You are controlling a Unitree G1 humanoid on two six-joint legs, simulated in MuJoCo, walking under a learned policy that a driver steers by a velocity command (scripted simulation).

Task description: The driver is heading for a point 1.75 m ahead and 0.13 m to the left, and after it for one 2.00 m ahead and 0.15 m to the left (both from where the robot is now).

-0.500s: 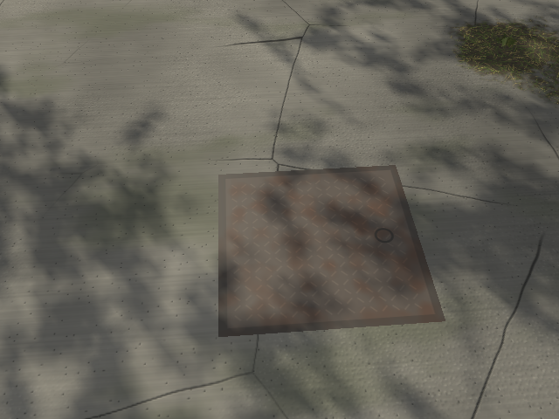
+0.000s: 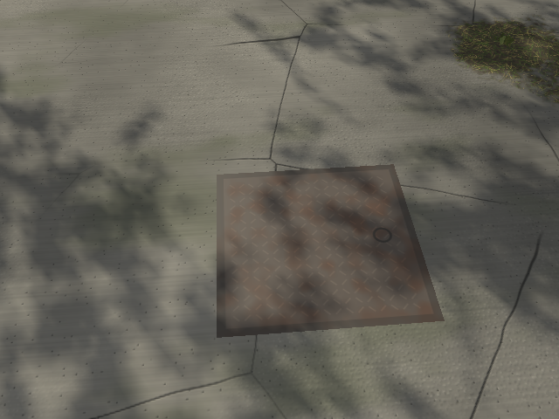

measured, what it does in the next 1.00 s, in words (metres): walks ahead: left foot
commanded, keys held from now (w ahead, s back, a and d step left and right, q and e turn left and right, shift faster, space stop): w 1.00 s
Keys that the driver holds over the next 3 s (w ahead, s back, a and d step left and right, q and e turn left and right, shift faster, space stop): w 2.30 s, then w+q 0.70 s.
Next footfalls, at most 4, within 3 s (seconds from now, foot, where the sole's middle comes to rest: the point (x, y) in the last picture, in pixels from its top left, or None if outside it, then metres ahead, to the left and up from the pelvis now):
0.68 left None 0.46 0.12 -0.77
1.24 right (338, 319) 0.77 -0.12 -0.77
1.80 left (252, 227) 1.09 0.12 -0.77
2.36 right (324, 156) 1.41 -0.12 -0.77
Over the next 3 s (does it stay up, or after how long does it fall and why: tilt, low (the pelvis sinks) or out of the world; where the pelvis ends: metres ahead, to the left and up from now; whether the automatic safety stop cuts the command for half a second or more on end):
stays up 1.57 0.07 -0.02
